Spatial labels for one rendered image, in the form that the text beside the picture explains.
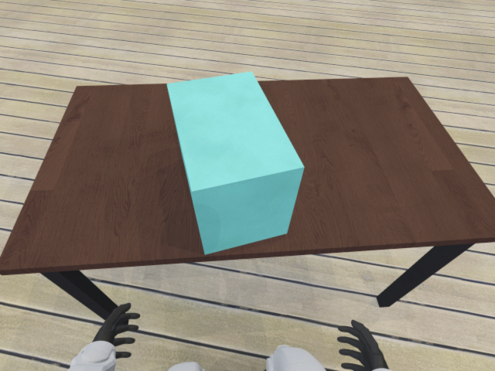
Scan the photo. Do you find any robot right thigh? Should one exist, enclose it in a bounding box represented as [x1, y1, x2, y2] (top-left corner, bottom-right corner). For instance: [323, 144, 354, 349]
[266, 347, 326, 371]

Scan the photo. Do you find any left robot hand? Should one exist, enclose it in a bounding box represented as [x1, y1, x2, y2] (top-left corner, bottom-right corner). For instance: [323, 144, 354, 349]
[93, 303, 140, 359]

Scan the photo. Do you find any right robot shin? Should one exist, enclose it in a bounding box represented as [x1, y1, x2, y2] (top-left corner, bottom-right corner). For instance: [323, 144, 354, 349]
[275, 345, 290, 352]

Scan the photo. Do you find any table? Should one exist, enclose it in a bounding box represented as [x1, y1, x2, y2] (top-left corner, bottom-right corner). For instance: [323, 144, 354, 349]
[0, 77, 495, 325]

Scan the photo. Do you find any robot left forearm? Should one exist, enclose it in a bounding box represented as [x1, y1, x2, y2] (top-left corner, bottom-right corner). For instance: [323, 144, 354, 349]
[67, 341, 116, 371]

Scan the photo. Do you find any right robot hand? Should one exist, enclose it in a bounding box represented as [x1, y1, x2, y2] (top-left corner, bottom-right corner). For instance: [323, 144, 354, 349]
[337, 320, 389, 371]

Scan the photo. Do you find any carton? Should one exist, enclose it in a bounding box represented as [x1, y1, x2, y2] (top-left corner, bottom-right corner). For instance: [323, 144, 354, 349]
[167, 71, 305, 255]

